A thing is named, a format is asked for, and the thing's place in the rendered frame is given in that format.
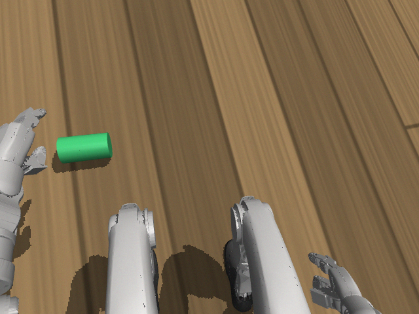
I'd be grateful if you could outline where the left robot hand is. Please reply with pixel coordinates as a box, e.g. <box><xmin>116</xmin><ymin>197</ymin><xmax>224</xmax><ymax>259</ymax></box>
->
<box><xmin>0</xmin><ymin>107</ymin><xmax>48</xmax><ymax>175</ymax></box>

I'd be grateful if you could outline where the can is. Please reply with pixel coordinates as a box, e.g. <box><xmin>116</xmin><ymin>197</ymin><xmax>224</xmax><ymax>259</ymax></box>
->
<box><xmin>56</xmin><ymin>133</ymin><xmax>113</xmax><ymax>164</ymax></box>

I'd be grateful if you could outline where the left robot arm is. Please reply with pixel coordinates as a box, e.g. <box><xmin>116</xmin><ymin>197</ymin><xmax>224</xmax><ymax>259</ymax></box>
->
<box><xmin>0</xmin><ymin>160</ymin><xmax>24</xmax><ymax>314</ymax></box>

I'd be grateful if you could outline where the right robot arm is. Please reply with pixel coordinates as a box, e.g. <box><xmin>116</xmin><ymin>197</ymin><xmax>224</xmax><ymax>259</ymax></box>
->
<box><xmin>340</xmin><ymin>295</ymin><xmax>381</xmax><ymax>314</ymax></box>

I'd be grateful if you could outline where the right robot foot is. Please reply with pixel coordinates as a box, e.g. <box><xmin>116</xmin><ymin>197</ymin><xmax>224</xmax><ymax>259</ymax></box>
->
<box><xmin>225</xmin><ymin>239</ymin><xmax>253</xmax><ymax>312</ymax></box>

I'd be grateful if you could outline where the right robot hand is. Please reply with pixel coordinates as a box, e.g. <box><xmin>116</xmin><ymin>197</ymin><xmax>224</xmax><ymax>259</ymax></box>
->
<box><xmin>308</xmin><ymin>253</ymin><xmax>362</xmax><ymax>314</ymax></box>

